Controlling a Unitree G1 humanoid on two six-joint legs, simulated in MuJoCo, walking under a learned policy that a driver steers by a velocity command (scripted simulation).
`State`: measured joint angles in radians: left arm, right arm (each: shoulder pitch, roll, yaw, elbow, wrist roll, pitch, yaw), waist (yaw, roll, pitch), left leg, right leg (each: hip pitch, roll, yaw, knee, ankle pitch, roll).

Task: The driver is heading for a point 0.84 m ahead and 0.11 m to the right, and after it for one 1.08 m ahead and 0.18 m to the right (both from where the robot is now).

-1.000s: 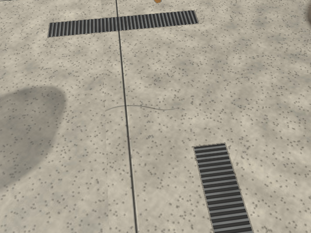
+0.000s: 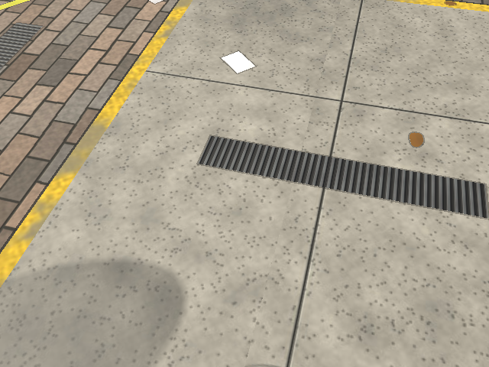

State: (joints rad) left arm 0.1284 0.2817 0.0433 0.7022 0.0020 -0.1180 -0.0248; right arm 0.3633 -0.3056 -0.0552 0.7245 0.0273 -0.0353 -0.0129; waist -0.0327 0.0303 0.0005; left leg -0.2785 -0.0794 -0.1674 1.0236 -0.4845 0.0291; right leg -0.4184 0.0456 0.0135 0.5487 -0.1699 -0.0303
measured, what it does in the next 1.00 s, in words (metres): walks ahead: left foot, then right foot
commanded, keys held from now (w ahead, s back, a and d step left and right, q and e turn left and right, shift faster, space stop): w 0.08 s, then no key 0.36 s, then e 0.56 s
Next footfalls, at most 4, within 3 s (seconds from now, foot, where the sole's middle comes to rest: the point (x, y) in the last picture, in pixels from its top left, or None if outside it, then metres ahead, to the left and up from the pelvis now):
0.36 left None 0.33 0.12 -0.76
0.76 right None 0.25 -0.11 -0.76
1.24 left None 0.32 0.11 -0.76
1.58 right None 0.21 -0.12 -0.76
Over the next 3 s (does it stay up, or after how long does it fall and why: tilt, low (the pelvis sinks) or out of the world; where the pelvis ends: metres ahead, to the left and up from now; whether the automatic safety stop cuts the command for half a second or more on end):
stays up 0.83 -0.07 0.01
